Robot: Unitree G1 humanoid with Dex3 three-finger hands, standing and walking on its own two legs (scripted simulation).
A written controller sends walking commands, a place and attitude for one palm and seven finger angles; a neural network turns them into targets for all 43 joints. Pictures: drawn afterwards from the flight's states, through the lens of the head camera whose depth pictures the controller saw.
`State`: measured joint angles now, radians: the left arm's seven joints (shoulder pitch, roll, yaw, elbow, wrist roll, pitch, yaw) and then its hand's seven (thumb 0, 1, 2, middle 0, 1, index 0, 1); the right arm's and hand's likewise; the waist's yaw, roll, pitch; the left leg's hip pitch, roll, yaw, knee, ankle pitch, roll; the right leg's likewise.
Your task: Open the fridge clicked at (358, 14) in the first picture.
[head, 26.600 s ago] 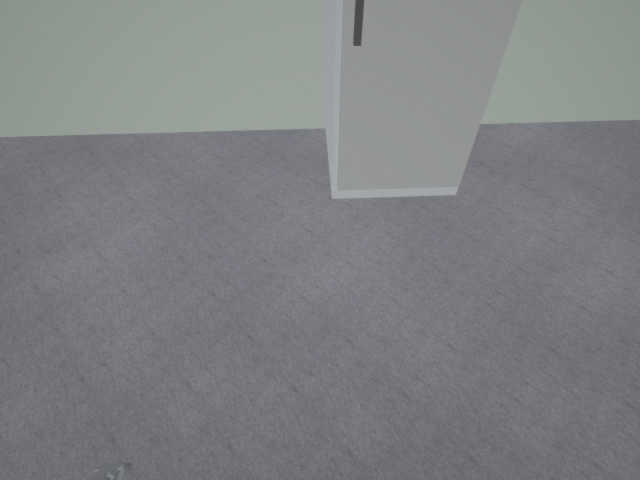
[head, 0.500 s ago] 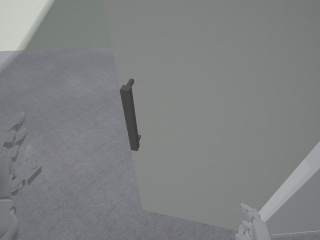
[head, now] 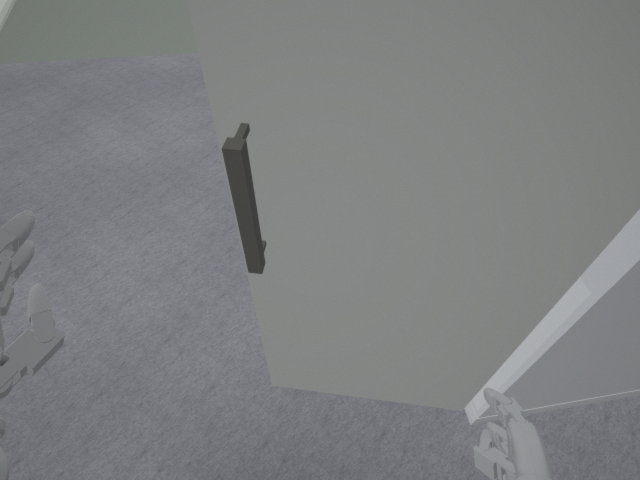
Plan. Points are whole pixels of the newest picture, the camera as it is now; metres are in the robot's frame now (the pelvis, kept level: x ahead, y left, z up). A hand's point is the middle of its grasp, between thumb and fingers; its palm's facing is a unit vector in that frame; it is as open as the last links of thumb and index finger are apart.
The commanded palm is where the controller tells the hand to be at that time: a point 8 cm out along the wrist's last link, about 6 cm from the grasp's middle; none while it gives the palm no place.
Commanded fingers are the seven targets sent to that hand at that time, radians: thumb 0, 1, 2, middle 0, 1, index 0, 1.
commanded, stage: step back with the hand held close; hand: left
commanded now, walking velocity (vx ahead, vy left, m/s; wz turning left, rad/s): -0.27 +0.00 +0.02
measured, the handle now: (250, 206) +0.45 +0.14 +0.09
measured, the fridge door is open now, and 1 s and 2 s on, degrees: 74 74 74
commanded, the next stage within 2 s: stop stepping back and stand still in 0.80 s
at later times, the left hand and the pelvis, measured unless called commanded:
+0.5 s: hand out of the picture +0.11 +0.28 +0.16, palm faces +0.51 -0.76 -0.41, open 7.4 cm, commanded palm +0.04 +0.32 +0.18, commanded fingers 0.00 0.90 0.90 -0.20 -0.30 -0.20 -0.30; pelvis -0.09 +0.01 -0.02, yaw +3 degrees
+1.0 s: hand out of the picture -0.01 +0.30 +0.17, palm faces +0.47 -0.79 -0.40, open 7.4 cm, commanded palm -0.07 +0.33 +0.18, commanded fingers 0.00 0.90 0.90 -0.20 -0.30 -0.20 -0.30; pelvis -0.20 +0.03 +0.00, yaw +1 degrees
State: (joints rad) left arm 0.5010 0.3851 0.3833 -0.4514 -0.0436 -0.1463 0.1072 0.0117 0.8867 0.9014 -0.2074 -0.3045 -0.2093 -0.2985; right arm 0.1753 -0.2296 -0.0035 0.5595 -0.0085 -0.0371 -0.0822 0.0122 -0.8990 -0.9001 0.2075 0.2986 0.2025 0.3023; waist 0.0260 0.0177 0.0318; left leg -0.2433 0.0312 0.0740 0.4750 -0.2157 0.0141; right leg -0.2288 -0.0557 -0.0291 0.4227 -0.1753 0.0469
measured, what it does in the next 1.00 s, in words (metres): walks backwards: right foot, then left foot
